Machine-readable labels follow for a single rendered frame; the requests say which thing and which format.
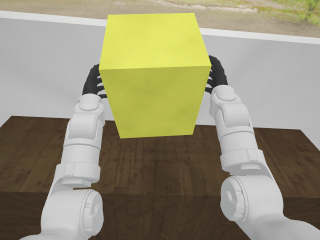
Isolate robot left forearm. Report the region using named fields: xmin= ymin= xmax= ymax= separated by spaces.
xmin=41 ymin=93 xmax=105 ymax=229

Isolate pedestal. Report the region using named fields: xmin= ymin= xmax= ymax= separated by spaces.
xmin=0 ymin=115 xmax=320 ymax=240

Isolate left robot hand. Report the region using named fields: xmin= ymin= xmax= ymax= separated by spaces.
xmin=82 ymin=64 xmax=108 ymax=99

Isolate robot right upper arm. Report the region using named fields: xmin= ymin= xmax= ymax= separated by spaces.
xmin=220 ymin=175 xmax=320 ymax=240

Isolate right robot hand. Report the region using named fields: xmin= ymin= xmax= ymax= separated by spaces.
xmin=205 ymin=55 xmax=228 ymax=94

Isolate robot left upper arm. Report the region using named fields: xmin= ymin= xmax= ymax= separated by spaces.
xmin=19 ymin=189 xmax=104 ymax=240

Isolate robot right forearm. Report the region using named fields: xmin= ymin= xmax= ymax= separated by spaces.
xmin=209 ymin=85 xmax=284 ymax=208

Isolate carton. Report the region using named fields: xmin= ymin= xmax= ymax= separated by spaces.
xmin=98 ymin=13 xmax=212 ymax=139

